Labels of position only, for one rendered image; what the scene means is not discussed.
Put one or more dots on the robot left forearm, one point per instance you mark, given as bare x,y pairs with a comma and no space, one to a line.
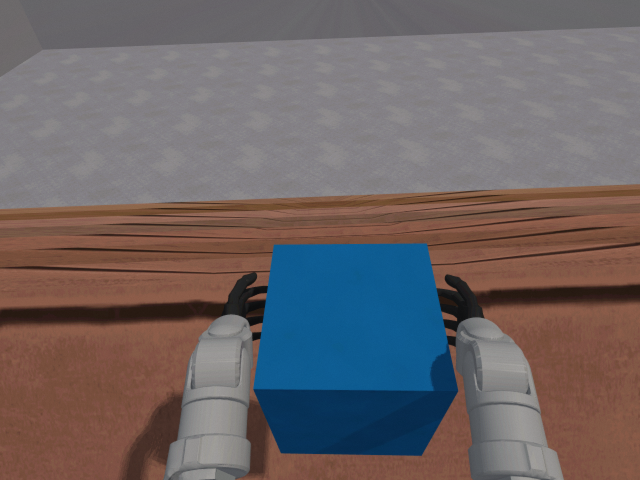
211,442

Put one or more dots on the carton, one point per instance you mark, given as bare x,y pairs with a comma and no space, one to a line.
353,356

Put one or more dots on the right robot hand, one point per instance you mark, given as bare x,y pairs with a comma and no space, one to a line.
465,299

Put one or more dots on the robot right forearm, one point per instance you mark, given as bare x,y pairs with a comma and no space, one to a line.
508,437

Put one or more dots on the left robot hand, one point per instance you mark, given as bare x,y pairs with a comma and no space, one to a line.
239,295

